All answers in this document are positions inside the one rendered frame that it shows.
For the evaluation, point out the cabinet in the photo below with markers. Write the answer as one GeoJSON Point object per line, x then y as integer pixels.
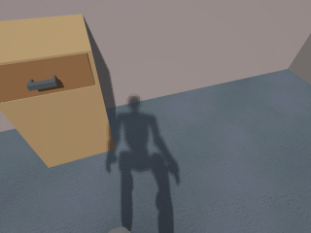
{"type": "Point", "coordinates": [62, 126]}

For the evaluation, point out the handle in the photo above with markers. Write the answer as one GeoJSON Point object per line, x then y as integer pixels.
{"type": "Point", "coordinates": [41, 84]}

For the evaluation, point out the drawer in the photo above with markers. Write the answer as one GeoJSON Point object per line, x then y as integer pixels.
{"type": "Point", "coordinates": [70, 71]}

